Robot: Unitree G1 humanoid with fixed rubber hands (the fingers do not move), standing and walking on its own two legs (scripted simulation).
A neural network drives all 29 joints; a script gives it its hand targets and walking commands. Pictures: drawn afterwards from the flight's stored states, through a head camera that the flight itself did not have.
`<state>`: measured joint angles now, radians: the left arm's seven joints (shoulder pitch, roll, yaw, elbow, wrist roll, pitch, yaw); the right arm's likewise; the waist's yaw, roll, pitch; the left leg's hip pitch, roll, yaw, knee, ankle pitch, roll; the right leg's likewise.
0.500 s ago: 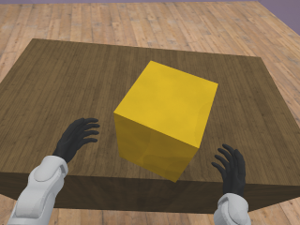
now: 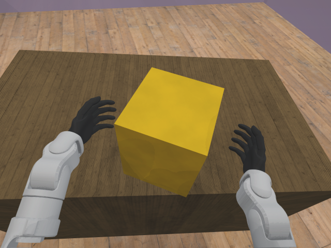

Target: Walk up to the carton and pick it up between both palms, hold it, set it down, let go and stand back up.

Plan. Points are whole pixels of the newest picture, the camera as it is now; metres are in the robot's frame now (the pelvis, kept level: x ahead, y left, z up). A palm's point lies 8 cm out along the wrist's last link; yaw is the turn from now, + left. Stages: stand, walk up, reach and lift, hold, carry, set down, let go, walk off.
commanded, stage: reach and lift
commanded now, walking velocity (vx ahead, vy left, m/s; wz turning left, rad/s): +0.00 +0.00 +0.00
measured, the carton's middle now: (169, 134) +0.40 -0.03 +0.00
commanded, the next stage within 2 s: none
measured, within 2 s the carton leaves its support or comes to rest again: neither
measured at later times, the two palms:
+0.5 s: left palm (96, 98) +0.42 +0.15 +0.13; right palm (258, 137) +0.31 -0.20 +0.12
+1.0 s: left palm (101, 94) +0.44 +0.14 +0.12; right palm (259, 139) +0.32 -0.22 +0.10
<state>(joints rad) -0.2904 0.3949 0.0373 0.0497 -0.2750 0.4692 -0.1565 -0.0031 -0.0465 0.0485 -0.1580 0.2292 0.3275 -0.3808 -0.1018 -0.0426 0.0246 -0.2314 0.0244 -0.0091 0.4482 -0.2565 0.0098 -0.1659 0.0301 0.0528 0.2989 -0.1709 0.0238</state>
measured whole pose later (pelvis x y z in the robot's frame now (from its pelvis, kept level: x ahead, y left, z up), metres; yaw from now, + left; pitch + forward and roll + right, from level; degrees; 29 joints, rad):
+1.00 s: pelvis +0.00 +0.00 +0.00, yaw +0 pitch +2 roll -2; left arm -0.74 0.39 0.03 0.66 -0.21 0.36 -0.13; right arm -0.43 -0.05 -0.02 0.36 0.23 0.26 -0.37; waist -0.20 -0.04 0.01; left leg -0.23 0.02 -0.01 0.44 -0.25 0.01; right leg -0.17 0.03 0.05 0.29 -0.16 0.03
